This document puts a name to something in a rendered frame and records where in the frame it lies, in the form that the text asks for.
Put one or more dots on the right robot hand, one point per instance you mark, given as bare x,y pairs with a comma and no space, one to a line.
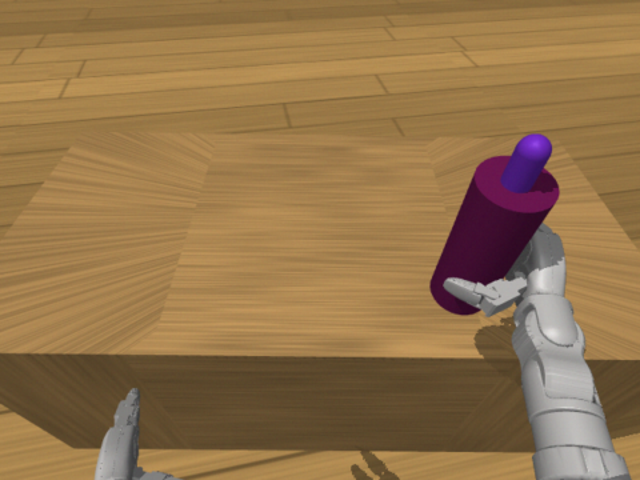
540,268

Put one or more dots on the bottle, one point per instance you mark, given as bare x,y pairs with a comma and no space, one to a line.
506,202

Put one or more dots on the left robot hand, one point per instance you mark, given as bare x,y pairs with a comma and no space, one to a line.
120,448

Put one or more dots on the right robot arm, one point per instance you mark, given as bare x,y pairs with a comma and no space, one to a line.
568,424

